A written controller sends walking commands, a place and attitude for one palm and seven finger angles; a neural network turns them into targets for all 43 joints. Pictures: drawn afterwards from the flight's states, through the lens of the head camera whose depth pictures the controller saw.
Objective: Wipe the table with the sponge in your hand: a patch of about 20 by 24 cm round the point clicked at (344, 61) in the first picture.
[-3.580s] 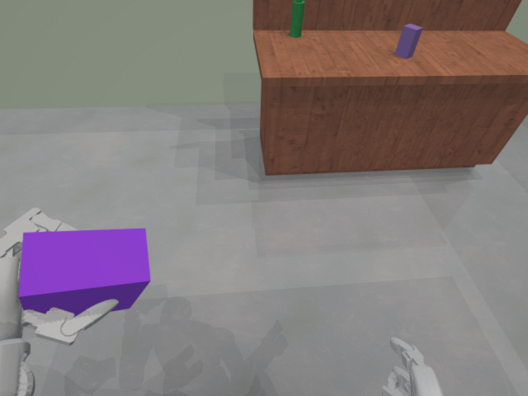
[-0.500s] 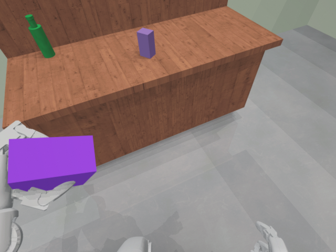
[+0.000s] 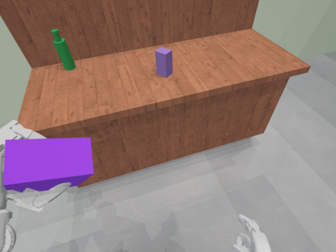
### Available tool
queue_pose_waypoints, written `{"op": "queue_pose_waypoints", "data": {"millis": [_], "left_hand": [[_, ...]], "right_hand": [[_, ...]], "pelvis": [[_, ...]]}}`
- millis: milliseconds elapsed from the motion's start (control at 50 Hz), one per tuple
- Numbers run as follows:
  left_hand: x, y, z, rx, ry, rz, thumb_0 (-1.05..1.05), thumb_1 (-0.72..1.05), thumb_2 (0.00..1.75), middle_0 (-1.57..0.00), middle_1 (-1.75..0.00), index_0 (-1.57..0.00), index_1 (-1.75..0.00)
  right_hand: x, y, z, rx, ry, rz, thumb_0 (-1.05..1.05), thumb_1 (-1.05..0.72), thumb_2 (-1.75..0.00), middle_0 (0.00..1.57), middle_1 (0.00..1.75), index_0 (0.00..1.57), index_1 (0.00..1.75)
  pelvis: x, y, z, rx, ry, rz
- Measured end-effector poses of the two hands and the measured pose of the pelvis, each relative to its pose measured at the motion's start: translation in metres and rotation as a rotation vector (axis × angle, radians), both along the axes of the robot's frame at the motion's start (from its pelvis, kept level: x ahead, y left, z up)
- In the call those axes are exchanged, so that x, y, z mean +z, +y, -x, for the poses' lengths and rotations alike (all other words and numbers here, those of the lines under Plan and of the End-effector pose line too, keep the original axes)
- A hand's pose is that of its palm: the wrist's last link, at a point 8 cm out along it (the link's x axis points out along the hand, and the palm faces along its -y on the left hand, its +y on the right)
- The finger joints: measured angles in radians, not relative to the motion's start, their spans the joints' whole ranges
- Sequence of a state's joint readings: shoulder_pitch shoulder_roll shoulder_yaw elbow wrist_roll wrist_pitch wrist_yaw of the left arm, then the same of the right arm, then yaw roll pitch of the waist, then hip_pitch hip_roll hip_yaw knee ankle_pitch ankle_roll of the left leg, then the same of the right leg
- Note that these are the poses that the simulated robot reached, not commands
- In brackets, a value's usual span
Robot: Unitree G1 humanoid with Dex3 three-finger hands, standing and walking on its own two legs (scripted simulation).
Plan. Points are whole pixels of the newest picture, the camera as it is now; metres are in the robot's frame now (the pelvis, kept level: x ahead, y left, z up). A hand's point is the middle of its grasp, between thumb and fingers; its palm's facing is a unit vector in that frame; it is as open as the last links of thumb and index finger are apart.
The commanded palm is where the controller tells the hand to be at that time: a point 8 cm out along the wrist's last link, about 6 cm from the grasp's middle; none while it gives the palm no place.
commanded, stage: take the last steps up to it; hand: left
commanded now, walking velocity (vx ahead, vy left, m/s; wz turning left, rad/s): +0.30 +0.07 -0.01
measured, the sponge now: (60, 166) +0.22 +0.21 +0.18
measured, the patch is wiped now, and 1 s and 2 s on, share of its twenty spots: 0.00 0.00 0.00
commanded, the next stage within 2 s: come to a stop and stand still in 1.58 s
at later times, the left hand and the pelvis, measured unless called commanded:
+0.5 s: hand (60, 118) +0.31 +0.25 +0.19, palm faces +0.40 -0.83 -0.40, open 10.0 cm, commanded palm +0.25 +0.29 +0.20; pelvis +0.09 +0.01 +0.02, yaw -2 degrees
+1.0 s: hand (76, 91) +0.41 +0.26 +0.19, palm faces +0.40 -0.82 -0.41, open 10.0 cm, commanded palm +0.36 +0.30 +0.20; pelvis +0.20 +0.02 +0.01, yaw -1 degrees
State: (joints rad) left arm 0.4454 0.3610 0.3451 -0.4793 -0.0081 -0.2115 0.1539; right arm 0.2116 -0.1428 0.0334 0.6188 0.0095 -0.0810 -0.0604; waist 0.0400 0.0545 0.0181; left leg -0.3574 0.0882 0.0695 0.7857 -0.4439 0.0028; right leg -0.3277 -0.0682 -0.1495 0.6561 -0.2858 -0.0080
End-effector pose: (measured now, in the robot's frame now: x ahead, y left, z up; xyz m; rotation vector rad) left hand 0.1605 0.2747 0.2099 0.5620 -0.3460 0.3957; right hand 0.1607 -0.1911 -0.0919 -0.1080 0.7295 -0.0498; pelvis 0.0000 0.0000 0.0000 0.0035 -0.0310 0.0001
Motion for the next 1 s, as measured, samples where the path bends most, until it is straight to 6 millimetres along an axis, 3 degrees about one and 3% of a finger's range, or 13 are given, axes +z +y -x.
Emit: {"op": "queue_pose_waypoints", "data": {"millis": [80, 260, 340, 420, 580, 680, 720, 880, 1000], "left_hand": [[-0.004, -0.002, -0.013, 0.04, 0.019, 0.068, -0.01, -0.49, 0.99, -0.77, -1.33, -0.77, -1.33], [0.0, 0.002, -0.05, -0.018, 0.034, 0.059, -0.01, -0.49, 0.99, -0.77, -1.33, -0.77, -1.33], [-0.004, 0.017, -0.071, -0.044, -0.031, 0.055, -0.01, -0.49, 0.99, -0.77, -1.33, -0.77, -1.33], [-0.009, 0.026, -0.098, -0.037, -0.02, 0.067, -0.01, -0.49, 0.99, -0.77, -1.33, -0.77, -1.33], [0.003, 0.001, -0.124, -0.076, 0.043, 0.014, -0.01, -0.49, 0.99, -0.77, -1.33, -0.77, -1.33], [-0.004, -0.009, -0.14, -0.03, 0.062, -0.024, -0.01, -0.49, 0.99, -0.77, -1.33, -0.77, -1.33], [-0.009, -0.008, -0.148, -0.013, 0.072, 0.014, -0.01, -0.49, 0.99, -0.77, -1.33, -0.77, -1.33], [-0.01, -0.002, -0.18, -0.033, 0.096, 0.049, -0.01, -0.49, 0.99, -0.77, -1.33, -0.77, -1.33], [-0.006, 0.023, -0.209, -0.071, -0.018, 0.037, -0.01, -0.49, 0.99, -0.77, -1.33, -0.77, -1.33]], "right_hand": [[-0.003, -0.021, -0.006, 0.021, 0.079, 0.05, 0.01, -0.91, -0.9, 0.21, 0.3, 0.21, 0.3], [0.032, -0.062, -0.03, -0.07, 0.057, 0.186, 0.01, -0.91, -0.9, 0.2, 0.3, 0.21, 0.3], [0.037, -0.06, -0.048, -0.118, 0.009, 0.226, 0.01, -0.91, -0.9, 0.2, 0.3, 0.2, 0.3], [0.038, -0.042, -0.063, -0.134, -0.018, 0.172, 0.01, -0.91, -0.9, 0.2, 0.3, 0.2, 0.3], [0.021, -0.011, -0.083, -0.08, 0.02, 0.042, 0.01, -0.91, -0.9, 0.2, 0.3, 0.21, 0.3], [-0.008, -0.021, -0.101, -0.047, 0.081, 0.021, 0.01, -0.9, -0.9, 0.21, 0.3, 0.21, 0.3], [-0.011, -0.03, -0.108, -0.039, 0.115, 0.038, 0.01, -0.9, -0.9, 0.21, 0.3, 0.21, 0.3], [0.022, -0.058, -0.145, -0.073, 0.109, 0.158, 0.01, -0.91, -0.9, 0.2, 0.3, 0.21, 0.3], [0.037, -0.053, -0.186, -0.111, 0.017, 0.239, 0.01, -0.91, -0.9, 0.2, 0.3, 0.2, 0.3]], "pelvis": [[0.009, -0.005, -0.011, 0.01, -0.005, -0.018], [0.02, 0.003, -0.043, 0.008, 0.015, -0.025], [0.008, 0.015, -0.061, -0.013, -0.001, -0.009], [0.01, 0.018, -0.073, -0.018, 0.005, -0.003], [0.017, 0.007, -0.103, -0.03, 0.029, 0.01], [0.004, -0.007, -0.123, -0.013, 0.017, 0.008], [0.006, -0.007, -0.13, -0.012, 0.015, 0.001], [0.02, 0.0, -0.163, -0.004, 0.029, -0.019], [0.006, 0.023, -0.196, -0.019, 0.008, -0.003]]}}
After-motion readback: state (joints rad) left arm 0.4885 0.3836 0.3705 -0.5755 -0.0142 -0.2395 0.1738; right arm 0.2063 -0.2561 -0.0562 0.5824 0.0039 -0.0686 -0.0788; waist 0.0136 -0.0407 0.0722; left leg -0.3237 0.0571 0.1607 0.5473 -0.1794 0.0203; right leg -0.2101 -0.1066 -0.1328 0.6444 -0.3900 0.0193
